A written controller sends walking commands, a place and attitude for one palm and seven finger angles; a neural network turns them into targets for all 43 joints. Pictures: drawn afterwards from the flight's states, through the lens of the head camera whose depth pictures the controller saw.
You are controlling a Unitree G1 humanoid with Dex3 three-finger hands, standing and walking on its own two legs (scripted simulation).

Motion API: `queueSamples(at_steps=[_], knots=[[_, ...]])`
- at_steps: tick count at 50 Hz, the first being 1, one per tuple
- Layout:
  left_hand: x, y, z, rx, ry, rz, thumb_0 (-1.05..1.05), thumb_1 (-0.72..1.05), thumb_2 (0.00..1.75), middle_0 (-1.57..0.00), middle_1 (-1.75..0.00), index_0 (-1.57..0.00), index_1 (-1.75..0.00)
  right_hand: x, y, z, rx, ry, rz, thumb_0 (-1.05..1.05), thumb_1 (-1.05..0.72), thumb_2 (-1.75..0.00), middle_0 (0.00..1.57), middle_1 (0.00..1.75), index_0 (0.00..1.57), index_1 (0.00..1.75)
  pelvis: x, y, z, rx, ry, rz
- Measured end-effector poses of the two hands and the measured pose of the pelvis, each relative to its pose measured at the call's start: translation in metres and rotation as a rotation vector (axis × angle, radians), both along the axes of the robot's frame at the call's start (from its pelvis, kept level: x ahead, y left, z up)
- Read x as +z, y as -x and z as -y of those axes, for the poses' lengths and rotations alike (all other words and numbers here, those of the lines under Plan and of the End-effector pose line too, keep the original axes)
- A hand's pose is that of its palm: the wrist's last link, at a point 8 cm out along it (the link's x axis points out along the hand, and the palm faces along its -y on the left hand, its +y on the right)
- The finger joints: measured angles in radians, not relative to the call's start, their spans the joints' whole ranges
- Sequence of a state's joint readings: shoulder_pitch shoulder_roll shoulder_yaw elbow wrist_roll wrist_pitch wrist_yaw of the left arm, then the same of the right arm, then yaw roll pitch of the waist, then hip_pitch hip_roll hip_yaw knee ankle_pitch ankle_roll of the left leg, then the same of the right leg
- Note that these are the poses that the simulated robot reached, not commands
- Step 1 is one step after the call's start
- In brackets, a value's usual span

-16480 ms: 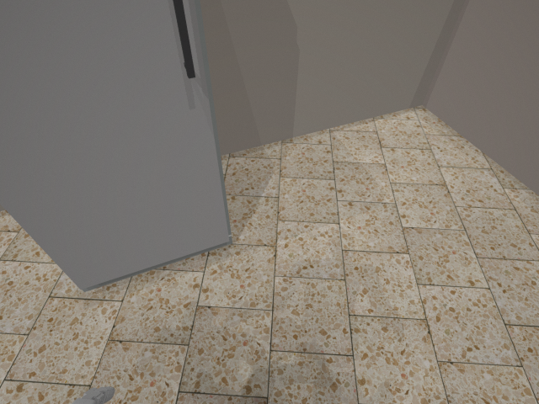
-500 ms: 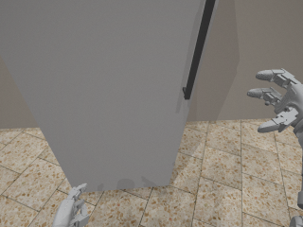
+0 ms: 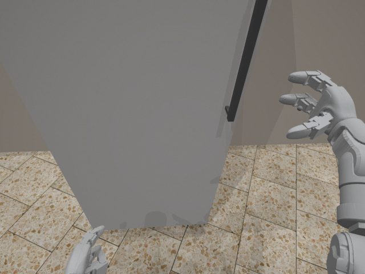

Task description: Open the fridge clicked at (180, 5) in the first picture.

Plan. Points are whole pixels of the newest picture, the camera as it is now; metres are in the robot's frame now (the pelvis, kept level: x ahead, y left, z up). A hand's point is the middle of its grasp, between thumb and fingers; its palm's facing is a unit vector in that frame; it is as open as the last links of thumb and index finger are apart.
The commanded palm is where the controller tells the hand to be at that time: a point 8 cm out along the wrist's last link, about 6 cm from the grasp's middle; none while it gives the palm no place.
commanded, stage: move the hooked fingers beside the handle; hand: right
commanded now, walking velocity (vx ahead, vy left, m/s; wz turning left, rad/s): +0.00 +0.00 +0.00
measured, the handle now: (243, 58) +0.52 -0.10 +0.26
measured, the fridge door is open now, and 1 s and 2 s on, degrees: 0 0 0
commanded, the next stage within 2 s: feel for the door with the fingertips in 1.62 s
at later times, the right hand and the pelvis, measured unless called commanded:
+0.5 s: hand (271, 88) +0.45 -0.16 +0.23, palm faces -0.10 +0.99 +0.00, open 14.0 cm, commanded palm +0.44 -0.22 +0.22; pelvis +0.00 +0.00 +0.00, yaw +1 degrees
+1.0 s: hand (278, 92) +0.44 -0.18 +0.22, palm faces -0.09 +1.00 +0.00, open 14.0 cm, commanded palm +0.44 -0.22 +0.22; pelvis +0.00 +0.00 +0.00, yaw +1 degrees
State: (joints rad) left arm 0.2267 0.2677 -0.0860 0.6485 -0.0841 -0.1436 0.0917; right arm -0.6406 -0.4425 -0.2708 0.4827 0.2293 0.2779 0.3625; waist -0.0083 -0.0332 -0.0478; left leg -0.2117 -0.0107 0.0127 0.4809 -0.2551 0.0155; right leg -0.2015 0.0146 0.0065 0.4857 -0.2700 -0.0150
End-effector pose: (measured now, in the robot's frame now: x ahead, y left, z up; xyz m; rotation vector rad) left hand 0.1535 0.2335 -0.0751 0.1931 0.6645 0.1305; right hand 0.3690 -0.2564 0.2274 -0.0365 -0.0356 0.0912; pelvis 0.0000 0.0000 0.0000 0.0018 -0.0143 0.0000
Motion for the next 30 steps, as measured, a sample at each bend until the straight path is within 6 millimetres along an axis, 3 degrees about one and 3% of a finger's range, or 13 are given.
queueSamples(at_steps=[14,30], knots=[[-0.012,0.034,-0.014,0.067,-0.019,-0.103,0.01,0.90,0.90,-0.20,-0.30,-0.20,-0.30,-0.002,-0.035,-0.021,-0.001,-0.025,-0.036,-0.01,0.50,-0.30,0.30,1.20,0.31,1.20,0.000,0.001,-0.001,0.006,0.000,-0.022],[-0.028,0.100,-0.028,0.160,-0.037,-0.264,0.01,0.90,0.90,-0.20,-0.30,-0.20,-0.30,-0.004,-0.083,-0.045,0.000,-0.041,-0.052,-0.01,0.50,-0.30,0.30,1.20,0.31,1.20,0.000,0.000,0.000,0.024,0.001,-0.071]])
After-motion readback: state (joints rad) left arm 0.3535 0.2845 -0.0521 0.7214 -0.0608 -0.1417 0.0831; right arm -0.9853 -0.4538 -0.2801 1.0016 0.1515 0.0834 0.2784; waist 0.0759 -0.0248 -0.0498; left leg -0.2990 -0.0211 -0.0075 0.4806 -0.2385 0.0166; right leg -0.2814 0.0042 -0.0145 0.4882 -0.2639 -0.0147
